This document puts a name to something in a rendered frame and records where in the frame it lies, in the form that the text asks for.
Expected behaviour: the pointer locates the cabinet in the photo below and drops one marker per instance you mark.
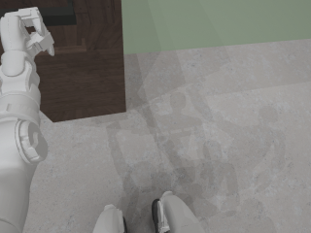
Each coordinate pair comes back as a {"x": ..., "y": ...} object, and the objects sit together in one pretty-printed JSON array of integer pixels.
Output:
[{"x": 84, "y": 87}]

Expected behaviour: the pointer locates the left robot forearm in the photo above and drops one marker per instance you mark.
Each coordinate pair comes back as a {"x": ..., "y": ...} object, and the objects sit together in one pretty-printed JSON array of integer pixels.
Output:
[{"x": 20, "y": 97}]

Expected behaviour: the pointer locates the robot right foot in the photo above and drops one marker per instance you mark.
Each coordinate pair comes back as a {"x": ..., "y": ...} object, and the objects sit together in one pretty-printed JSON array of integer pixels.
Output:
[{"x": 155, "y": 215}]

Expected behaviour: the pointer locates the drawer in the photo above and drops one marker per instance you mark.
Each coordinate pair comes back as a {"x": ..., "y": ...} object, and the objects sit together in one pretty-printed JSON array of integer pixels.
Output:
[{"x": 86, "y": 11}]

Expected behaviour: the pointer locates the left robot hand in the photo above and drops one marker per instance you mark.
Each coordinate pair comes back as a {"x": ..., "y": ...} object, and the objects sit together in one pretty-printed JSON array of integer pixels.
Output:
[{"x": 14, "y": 35}]

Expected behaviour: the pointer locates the right robot thigh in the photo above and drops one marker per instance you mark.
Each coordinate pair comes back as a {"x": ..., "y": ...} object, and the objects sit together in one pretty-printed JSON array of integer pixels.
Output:
[{"x": 177, "y": 214}]

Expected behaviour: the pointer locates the left robot upper arm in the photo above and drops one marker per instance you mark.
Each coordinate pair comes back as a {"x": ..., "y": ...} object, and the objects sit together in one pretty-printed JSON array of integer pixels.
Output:
[{"x": 22, "y": 148}]

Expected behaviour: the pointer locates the handle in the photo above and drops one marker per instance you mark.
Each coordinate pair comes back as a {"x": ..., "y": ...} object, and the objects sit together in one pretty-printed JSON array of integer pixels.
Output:
[
  {"x": 52, "y": 16},
  {"x": 62, "y": 53}
]

